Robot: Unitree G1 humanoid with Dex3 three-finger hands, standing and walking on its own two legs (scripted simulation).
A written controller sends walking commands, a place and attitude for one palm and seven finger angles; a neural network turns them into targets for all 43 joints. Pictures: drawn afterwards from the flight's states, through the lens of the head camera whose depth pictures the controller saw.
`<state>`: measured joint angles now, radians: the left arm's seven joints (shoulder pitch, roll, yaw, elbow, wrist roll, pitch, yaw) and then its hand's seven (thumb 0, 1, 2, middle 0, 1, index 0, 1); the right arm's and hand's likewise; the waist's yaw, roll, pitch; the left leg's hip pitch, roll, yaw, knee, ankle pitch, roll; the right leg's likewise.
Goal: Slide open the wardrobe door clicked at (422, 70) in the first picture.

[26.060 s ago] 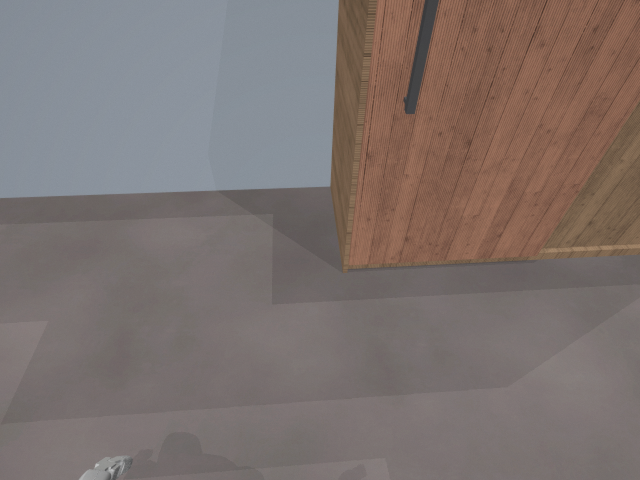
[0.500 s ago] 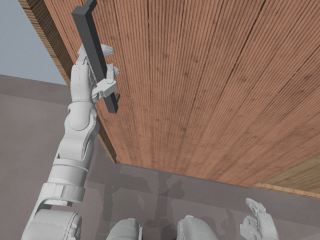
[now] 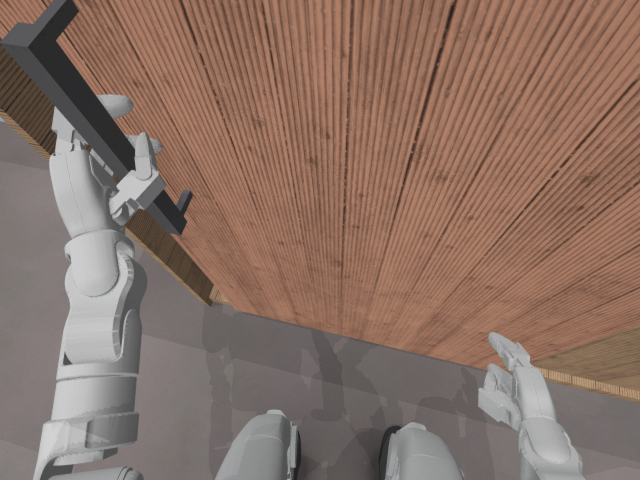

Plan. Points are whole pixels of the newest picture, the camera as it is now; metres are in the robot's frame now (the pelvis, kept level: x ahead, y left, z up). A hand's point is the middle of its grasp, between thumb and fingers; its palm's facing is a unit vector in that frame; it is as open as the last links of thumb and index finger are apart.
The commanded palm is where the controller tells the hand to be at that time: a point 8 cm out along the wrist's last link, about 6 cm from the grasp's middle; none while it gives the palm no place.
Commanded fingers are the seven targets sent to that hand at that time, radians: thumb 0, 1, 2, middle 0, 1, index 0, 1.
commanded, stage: step sideways, sliding the door along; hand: left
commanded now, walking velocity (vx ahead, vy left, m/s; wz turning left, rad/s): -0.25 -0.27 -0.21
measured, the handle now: (133, 146) +0.41 +0.25 +0.12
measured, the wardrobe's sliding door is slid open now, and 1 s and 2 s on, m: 0.10 0.43 0.61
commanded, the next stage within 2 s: stop walking and hold the door there in 1.90 s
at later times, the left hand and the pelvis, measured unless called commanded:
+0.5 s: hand (285, 203) +0.35 +0.08 +0.13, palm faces +0.40 -0.91 -0.08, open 6.5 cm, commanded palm +0.31 +0.06 +0.13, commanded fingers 0.00 0.90 0.90 -0.45 -1.40 -0.45 -1.40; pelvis +0.00 -0.12 +0.00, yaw -4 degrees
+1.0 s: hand (482, 249) +0.32 -0.10 +0.13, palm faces +0.20 -0.97 -0.10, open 6.2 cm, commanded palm +0.28 -0.12 +0.12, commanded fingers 0.00 0.90 0.90 -0.45 -1.40 -0.45 -1.40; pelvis -0.04 -0.25 -0.01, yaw -7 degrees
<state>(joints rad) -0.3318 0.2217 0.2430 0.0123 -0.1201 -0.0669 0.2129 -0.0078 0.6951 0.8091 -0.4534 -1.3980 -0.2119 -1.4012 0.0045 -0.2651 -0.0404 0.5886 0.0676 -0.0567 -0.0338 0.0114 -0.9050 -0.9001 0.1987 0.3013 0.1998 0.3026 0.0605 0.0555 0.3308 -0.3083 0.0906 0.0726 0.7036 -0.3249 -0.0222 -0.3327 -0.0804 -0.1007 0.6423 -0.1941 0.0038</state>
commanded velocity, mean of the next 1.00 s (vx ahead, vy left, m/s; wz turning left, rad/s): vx -0.18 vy -0.29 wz -0.12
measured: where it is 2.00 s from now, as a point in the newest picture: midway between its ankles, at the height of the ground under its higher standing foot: outside the picture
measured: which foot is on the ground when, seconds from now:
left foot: up 0.00-0.00, down 0.02-0.36, up 0.38-0.52, down 0.54-0.98, up 1.00-1.00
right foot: down 0.00-0.00, up 0.02-0.32, down 0.34-0.54, up 0.56-0.96, down 0.98-1.00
